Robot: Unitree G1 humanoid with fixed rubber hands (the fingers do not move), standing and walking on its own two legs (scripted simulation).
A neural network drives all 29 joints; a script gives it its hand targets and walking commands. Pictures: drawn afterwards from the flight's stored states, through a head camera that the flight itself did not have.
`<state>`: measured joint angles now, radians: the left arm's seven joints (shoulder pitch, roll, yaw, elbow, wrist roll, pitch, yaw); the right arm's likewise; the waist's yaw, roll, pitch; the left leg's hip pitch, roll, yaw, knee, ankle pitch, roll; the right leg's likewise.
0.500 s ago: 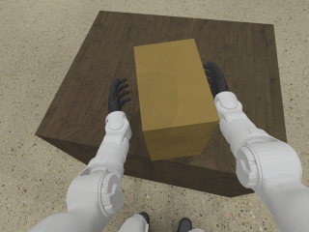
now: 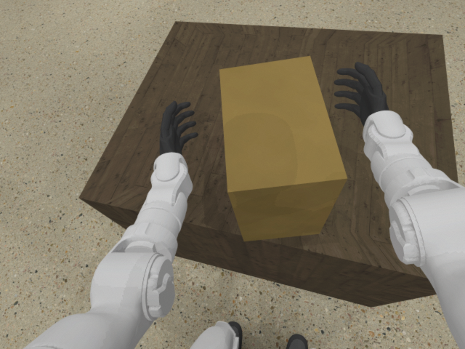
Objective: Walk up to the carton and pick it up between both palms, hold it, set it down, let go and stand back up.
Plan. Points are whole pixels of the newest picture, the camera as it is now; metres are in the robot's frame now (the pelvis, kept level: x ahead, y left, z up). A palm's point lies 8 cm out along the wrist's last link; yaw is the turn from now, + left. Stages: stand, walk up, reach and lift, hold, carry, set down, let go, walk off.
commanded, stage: set down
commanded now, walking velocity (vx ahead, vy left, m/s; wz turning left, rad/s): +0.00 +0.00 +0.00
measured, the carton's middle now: (273, 158) +0.45 +0.06 -0.03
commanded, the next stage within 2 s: none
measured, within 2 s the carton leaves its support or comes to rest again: neither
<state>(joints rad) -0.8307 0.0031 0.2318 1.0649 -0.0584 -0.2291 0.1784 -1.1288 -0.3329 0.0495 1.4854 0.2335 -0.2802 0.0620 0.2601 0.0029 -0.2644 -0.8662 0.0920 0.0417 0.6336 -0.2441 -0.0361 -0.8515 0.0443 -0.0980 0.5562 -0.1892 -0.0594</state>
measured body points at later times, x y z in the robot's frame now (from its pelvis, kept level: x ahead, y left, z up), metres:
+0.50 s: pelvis +0.00 -0.01 +0.02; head +0.07 -0.01 +0.47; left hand +0.41 +0.25 +0.14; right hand +0.52 -0.09 +0.15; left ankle +0.00 +0.14 -0.71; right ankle +0.02 -0.08 -0.71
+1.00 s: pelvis +0.00 -0.01 +0.03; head +0.06 -0.02 +0.48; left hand +0.37 +0.24 +0.12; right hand +0.49 -0.12 +0.13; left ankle +0.00 +0.14 -0.71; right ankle +0.02 -0.08 -0.71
